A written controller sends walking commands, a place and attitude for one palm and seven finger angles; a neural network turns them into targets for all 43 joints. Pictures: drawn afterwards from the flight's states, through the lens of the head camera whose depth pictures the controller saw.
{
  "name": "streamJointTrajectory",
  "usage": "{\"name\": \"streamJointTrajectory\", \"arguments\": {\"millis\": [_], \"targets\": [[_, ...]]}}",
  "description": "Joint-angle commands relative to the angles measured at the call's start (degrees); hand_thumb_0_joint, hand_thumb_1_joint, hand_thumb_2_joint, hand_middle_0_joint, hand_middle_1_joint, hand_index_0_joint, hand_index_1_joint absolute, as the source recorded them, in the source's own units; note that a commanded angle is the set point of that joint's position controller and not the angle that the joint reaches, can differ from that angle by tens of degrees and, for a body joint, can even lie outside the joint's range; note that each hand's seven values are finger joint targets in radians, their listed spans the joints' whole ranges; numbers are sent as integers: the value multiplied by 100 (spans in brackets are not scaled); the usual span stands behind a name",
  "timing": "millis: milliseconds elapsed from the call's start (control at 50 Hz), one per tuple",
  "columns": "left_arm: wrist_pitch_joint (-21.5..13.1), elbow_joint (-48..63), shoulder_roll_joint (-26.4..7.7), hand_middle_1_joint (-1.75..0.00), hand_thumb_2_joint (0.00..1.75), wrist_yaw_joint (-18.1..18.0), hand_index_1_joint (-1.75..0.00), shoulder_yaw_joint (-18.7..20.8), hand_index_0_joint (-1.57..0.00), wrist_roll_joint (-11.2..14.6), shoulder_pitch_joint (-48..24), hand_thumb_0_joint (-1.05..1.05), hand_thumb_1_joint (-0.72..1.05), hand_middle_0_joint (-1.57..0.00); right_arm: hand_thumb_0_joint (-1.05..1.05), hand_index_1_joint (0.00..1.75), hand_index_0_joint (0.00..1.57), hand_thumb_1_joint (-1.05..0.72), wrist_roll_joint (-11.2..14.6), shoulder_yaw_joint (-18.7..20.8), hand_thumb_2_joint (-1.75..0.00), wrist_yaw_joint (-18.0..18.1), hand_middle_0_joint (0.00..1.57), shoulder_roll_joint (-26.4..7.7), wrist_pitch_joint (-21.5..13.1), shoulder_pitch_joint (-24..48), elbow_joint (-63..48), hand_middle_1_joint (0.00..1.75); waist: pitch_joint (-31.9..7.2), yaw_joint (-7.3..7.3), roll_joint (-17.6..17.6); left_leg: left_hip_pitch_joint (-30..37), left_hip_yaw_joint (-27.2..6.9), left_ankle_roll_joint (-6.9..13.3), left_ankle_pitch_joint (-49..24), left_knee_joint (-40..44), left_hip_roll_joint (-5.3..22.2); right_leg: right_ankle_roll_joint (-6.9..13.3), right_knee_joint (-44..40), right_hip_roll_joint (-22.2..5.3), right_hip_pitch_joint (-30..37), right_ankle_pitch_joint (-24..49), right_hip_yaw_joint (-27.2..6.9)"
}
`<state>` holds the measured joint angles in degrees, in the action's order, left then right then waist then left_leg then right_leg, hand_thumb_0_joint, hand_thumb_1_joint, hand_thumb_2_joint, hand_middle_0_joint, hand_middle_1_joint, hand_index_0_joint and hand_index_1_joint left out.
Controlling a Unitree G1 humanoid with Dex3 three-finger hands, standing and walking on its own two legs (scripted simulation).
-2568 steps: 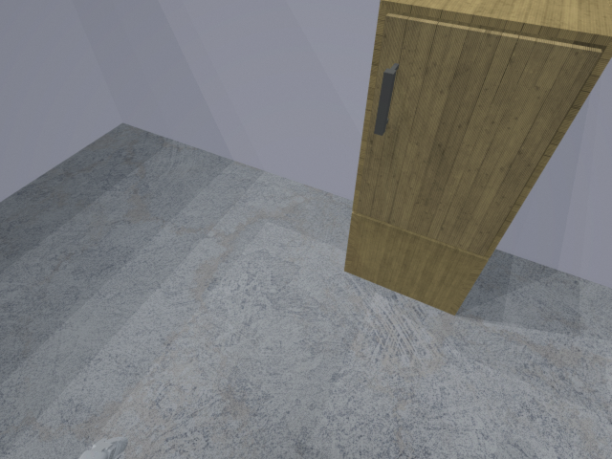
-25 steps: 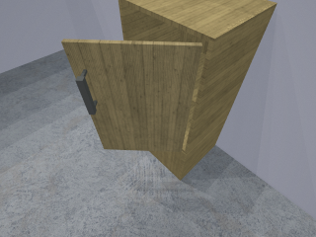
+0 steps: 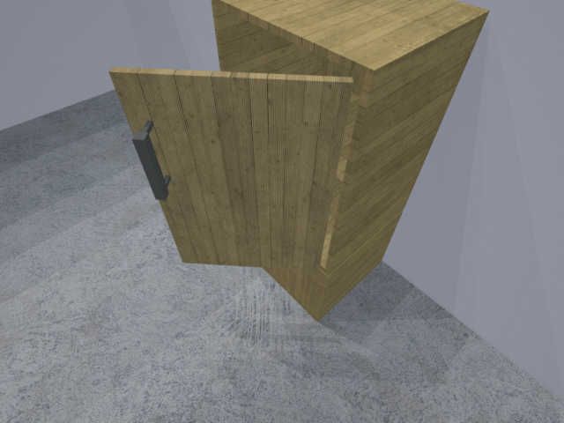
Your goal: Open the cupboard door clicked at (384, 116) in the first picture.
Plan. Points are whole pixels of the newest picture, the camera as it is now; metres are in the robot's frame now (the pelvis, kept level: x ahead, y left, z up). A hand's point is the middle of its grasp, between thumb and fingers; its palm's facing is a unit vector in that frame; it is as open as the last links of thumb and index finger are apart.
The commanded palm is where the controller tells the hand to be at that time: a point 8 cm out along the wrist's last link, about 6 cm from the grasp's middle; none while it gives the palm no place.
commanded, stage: come to a stop and stand still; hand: left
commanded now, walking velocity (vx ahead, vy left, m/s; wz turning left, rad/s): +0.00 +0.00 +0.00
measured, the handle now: (155, 161) +0.56 +0.29 +0.02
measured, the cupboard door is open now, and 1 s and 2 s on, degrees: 44 44 44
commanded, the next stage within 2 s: look again from close up in 0.06 s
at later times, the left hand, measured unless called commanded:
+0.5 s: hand out of the picture +0.01 +0.22 -0.17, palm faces +0.01 -0.97 -0.23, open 7.4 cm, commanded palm none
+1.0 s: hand (121, 356) +0.20 +0.24 -0.02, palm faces +0.23 -0.97 -0.11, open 7.6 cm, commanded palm +0.11 +0.29 -0.06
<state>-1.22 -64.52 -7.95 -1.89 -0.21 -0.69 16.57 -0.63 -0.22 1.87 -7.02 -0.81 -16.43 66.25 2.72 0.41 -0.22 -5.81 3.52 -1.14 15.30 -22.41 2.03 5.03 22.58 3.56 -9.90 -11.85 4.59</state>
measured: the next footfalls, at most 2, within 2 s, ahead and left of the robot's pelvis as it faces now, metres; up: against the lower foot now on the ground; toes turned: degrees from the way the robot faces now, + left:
none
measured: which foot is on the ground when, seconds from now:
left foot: down 0.00-1.00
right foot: down 0.00-1.00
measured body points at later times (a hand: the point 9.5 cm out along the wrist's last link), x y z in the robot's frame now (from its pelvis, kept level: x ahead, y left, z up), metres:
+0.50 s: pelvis -0.01 +0.04 +0.00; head -0.02 +0.02 +0.45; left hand +0.01 +0.27 -0.15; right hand -0.03 -0.16 -0.17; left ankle -0.03 +0.13 -0.74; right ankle +0.01 -0.06 -0.74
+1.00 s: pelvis -0.01 +0.05 -0.02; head +0.00 +0.04 +0.43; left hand +0.19 +0.29 -0.01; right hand +0.12 -0.22 -0.12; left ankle -0.03 +0.13 -0.74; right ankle +0.01 -0.06 -0.74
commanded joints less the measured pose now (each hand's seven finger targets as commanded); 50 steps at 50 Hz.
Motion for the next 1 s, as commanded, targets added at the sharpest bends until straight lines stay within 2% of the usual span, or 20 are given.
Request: {"name": "streamJointTrajectory", "arguments": {"millis": [0, 120, 140, 160, 180, 200, 220, 260, 300, 340, 560, 740, 760, 780, 800, 820, 840, 860, 920, 980], "targets": [[-86, 199, -667, -30, 90, -33, -30, 101, -20, 30, 324, 0, 90, -20, 0, 30, 20, -90, -16, 47, -90, 47, 20, -484, -56, -552, -103, 30, 153, -22, -88, -416, -311, 217, -319, 303, 318, -278, -640, -1028, 47, 438, -1145], [-92, 217, -642, -30, 90, -43, -30, 114, -20, 19, 328, 0, 90, -20, 0, 30, 20, -90, -8, 52, -90, 57, 20, -432, -75, -613, -98, 30, 165, -9, -47, -458, -308, 220, -433, 334, 363, -286, -557, -1012, 110, 731, -1068], [-189, -9, -797, -30, 90, -296, -30, 180, -20, -18, 801, 0, 90, -20, 0, 30, 20, -90, 45, 170, -90, 36, 20, -741, -129, -27, -426, 30, 119, 130, -46, -939, 323, -20, 151, -1083, 259, -1041, -265, -1417, 326, 4907, -1414], [-222, 311, -1128, -30, 90, -257, -30, 269, -20, -23, 689, 0, 90, -20, 0, 30, 20, -90, 73, 149, -90, 48, 20, -414, 7, -598, -659, 30, -595, -182, -372, -1214, -138, 97, 1152, -1458, 19, -1000, -278, -1773, 972, 4756, -1782], [-211, 374, -934, -30, 90, -217, -30, 211, -20, -21, 495, 0, 90, -20, 0, 30, 20, -90, 60, 173, -90, 49, 20, -455, 26, -546, -644, 30, -395, -193, 192, -1137, -205, 130, 1102, -1508, 62, -654, -355, -1720, 620, 4058, -1523], [-190, 371, -863, -30, 90, -201, -30, 184, -20, -37, 419, 0, 90, -20, 0, 30, 20, -90, 84, 136, -90, 12, 20, -292, 25, -623, -681, 30, -659, -248, 271, -853, -270, 137, 830, -1328, 192, 19, -433, -1693, 323, 2265, -1434], [-192, 459, -795, -30, 90, -172, -30, 159, -20, -20, 215, 0, 90, -20, 0, 30, 20, -90, 37, 99, -90, -27, 20, -195, 22, -715, -674, 30, -645, -298, 438, -463, -205, 132, 374, -949, 89, 253, -417, -1503, -17, 1232, -1269], [-152, 493, -651, -30, 90, -123, -30, 139, -20, -13, 89, 0, 90, -20, 0, 30, 20, -90, -25, 80, -90, -55, 20, -286, -4, -943, -644, 30, -222, -334, 13, -336, -321, 191, 95, -457, 127, 134, -404, -1202, -658, -465, -1162], [-112, 500, -481, -30, 90, -89, -30, 113, -20, 15, 72, 0, 90, -20, 0, 30, 20, -90, -60, 75, -90, -45, 20, -474, -34, -923, -701, 30, 232, -251, -87, -799, -590, 325, 148, -117, 376, -29, -414, -935, -752, -940, -1126], [-53, 486, -506, -30, 90, -51, -30, 99, -20, 8, 66, 0, 90, -20, 0, 30, 20, -90, -72, 44, -90, -41, 20, -499, -85, -737, -734, 30, 436, -134, 574, -1146, -846, 372, 176, 327, 441, -87, -85, -809, -579, -705, -970], [-38, 405, -459, -30, 90, -12, -30, 46, -20, 24, 216, 0, 90, -20, 0, 30, 20, -90, -43, -13, -90, -5, 20, -652, -180, -721, -610, 30, 261, -26, -149, -1068, -910, 456, 21, 667, 411, -196, 202, -823, -121, 7, -839], [-47, 267, -456, -30, 90, -31, -30, 44, -20, 24, 254, 0, 90, -20, 0, 30, 20, -90, -17, -20, -90, 33, 20, -626, -208, -640, -384, 30, 58, -43, 30, -558, -724, 444, -1042, 441, 394, -215, 276, -913, -73, 590, -825], [-99, 27, -671, -30, 90, -260, -30, 55, -20, -30, 783, 0, 90, -20, 0, 30, 20, -90, 78, 39, -90, -28, 20, -877, -182, -34, -760, 30, -2, 207, -1180, -916, -524, 305, -1583, -589, 603, -370, 281, -1119, 11, 2264, -821], [-1353, 8767, -2092, -32, 89, -187, -32, 860, -20, 1079, -3685, 0, 88, -20, 0, 30, 20, -90, 309, 218, -90, 211, 20, -1908, -1034, -25, -2793, 30, -2853, -602, 72, 341, -622, 223, -1820, -113, -156, -341, 643, -525, 207, 1585, -641], [-999, 7370, -1614, -33, 88, -358, -33, 679, -20, 624, -1305, 0, 85, -20, 0, 30, 20, -90, 222, 10, -90, 397, 20, -1400, -1556, 542, -2469, 30, -2571, -78, 1136, 559, -458, 139, -2545, 11, 22, -194, 827, -369, 6, 474, -559], [-697, 6764, -1280, -34, 87, -615, -34, 529, -21, 747, -1013, 0, 83, -21, 0, 30, 20, -90, 227, 98, -90, 369, 20, -1427, -1720, 417, -2087, 30, -1990, -123, 1543, 127, -442, -77, -2203, 2, 17, -236, 934, -439, -340, -59, -375], [-153, 5566, 132, -36, 86, -600, -36, -277, -21, 808, 611, 0, 81, -21, 0, 30, 20, -90, 303, 107, -90, 290, 20, -1031, -1724, 274, -2002, 30, -997, -207, 943, -375, -593, -91, -1718, 84, 78, -322, 883, -461, -812, -272, -189], [-305, 6573, 24, -37, 85, -486, -37, -234, -21, 1077, -187, 0, 78, -21, 0, 30, 20, -90, 363, 114, -90, 262, 20, -1312, -1783, 439, -2458, 30, -308, -227, 696, -860, -714, -9, -1035, -25, 41, -352, 772, -500, -906, -191, -124], [-1073, 6236, -742, -42, 82, -158, -42, 679, -21, 964, 177, 0, 71, -21, 0, 30, 20, -90, 169, 302, -90, 213, 20, -1539, -1919, 429, -2914, 30, -323, -283, -361, -1530, -689, 105, -578, -832, -193, -309, 773, -461, -1368, -329, -26], [-2041, 5200, -31, -47, 79, 684, -47, 713, -22, 1283, 2078, 0, 64, -22, 0, 30, 20, -90, 101, 459, -90, 15, 20, -1396, -1864, 702, -3436, 30, -532, 186, -1802, -2577, -486, 75, -440, -1635, -295, -349, 1584, -361, -1878, -350, 108]]}}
